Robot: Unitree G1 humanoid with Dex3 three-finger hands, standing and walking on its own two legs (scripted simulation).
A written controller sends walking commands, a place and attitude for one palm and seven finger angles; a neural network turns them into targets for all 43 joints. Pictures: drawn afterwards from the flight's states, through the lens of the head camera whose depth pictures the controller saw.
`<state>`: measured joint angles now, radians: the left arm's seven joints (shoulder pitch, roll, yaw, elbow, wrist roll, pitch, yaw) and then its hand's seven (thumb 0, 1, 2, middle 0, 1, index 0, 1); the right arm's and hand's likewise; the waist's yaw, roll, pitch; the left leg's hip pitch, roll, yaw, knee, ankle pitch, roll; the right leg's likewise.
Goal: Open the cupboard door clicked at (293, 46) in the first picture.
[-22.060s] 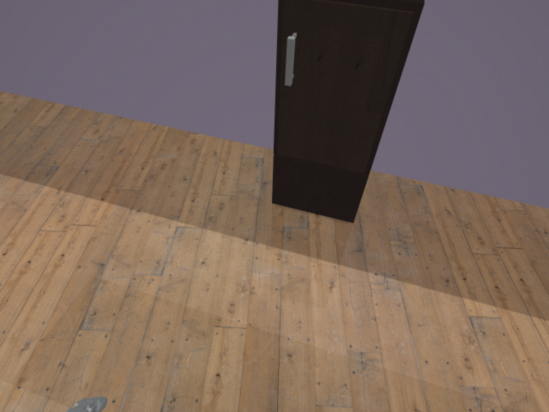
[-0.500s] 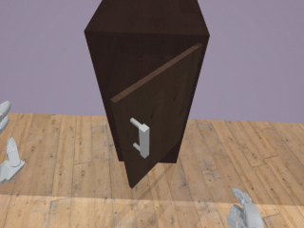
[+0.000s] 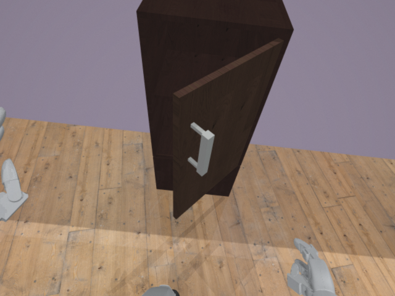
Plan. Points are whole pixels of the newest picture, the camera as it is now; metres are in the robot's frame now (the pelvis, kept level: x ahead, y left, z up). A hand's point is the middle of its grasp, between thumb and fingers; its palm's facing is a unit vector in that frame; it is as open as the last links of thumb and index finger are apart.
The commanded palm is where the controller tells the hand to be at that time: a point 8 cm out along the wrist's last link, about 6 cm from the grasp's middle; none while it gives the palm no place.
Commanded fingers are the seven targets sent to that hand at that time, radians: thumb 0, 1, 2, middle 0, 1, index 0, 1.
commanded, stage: step back with the hand held close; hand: left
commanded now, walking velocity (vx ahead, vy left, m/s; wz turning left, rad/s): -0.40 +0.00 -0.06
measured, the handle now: (198, 150) +0.44 +0.03 +0.01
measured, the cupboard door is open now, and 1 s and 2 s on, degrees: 49 49 49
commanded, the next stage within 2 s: stop stepping back and stand still in 0.20 s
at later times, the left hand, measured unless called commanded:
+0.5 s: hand (10, 258) +0.13 +0.23 +0.18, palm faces +0.30 -0.84 -0.45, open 7.4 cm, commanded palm +0.08 +0.27 +0.19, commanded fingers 0.00 0.90 0.90 -0.20 -0.30 -0.20 -0.30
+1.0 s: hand out of the picture +0.07 +0.25 +0.17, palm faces +0.39 -0.81 -0.44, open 7.4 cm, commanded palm +0.02 +0.29 +0.19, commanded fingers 0.00 0.90 0.90 -0.20 -0.30 -0.20 -0.30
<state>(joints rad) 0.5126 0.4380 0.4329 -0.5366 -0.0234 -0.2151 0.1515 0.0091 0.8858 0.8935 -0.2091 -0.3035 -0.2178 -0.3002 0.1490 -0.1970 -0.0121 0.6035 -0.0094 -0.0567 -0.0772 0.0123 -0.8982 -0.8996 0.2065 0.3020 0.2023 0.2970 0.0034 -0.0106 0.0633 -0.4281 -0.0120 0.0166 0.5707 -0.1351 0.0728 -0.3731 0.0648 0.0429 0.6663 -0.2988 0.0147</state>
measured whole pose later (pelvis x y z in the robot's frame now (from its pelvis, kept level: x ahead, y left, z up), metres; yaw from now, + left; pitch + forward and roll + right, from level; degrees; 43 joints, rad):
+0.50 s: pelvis -0.10 -0.01 +0.00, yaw -7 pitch +0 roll -1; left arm 0.55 0.48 0.45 -0.55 -0.07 -0.19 0.14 0.01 0.89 0.89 -0.21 -0.30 -0.22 -0.30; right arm 0.24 -0.19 0.02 0.67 0.00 -0.10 -0.08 0.01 -0.90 -0.90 0.21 0.30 0.20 0.30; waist -0.02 -0.05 -0.03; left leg -0.42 -0.04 0.02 0.56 -0.16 0.06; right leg -0.13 0.02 0.02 0.59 -0.45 0.00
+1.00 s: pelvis -0.15 +0.00 +0.01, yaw -5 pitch -1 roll +0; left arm 0.54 0.38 0.41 -0.44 -0.02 -0.20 0.16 0.01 0.89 0.89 -0.21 -0.30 -0.21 -0.30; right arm 0.25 -0.22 -0.01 0.66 0.00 -0.14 -0.08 0.01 -0.90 -0.90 0.20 0.30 0.20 0.30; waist 0.00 -0.01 -0.01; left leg -0.25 0.04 0.04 0.53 -0.26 -0.01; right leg -0.20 0.01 -0.04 0.54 -0.32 -0.02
